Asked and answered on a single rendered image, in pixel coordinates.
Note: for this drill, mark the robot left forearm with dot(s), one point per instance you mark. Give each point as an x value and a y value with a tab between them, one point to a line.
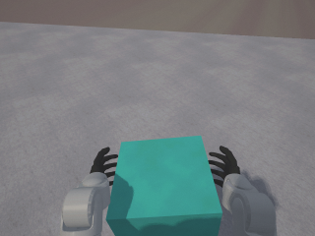
82	209

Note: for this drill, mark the right robot hand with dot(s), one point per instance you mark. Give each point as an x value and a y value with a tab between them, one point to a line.
229	166

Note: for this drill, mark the left robot hand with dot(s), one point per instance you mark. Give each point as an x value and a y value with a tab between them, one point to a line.
99	165

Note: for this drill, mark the carton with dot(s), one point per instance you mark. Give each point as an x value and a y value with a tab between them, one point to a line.
164	187

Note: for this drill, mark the robot right forearm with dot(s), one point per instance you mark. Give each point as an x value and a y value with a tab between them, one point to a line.
253	213

